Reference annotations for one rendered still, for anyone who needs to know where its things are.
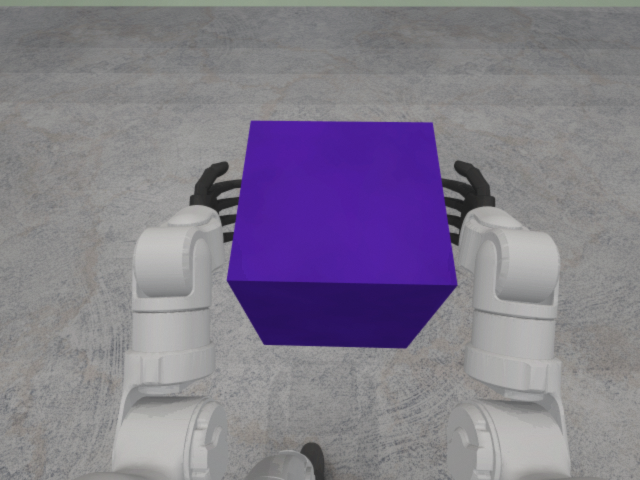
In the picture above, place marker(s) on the carton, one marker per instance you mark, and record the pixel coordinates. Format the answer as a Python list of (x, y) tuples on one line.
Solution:
[(341, 236)]

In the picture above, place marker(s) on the left robot thigh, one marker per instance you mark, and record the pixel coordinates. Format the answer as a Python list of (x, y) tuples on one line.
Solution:
[(281, 467)]

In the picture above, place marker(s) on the robot right upper arm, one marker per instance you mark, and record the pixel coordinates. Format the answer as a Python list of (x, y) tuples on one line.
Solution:
[(506, 440)]

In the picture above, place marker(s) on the robot left hand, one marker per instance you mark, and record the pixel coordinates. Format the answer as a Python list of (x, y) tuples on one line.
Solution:
[(206, 194)]

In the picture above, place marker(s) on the left robot foot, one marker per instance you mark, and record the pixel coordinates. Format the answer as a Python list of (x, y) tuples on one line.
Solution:
[(314, 453)]

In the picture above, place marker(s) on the robot right forearm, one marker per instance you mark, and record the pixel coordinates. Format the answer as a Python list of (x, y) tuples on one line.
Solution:
[(515, 300)]

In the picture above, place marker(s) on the robot right hand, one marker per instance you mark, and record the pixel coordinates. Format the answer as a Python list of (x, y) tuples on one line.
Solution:
[(476, 195)]

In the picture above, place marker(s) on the robot left upper arm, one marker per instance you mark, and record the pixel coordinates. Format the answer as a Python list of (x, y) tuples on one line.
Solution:
[(170, 438)]

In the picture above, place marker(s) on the robot left forearm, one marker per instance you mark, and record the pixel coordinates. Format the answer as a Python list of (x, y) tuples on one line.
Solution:
[(171, 291)]

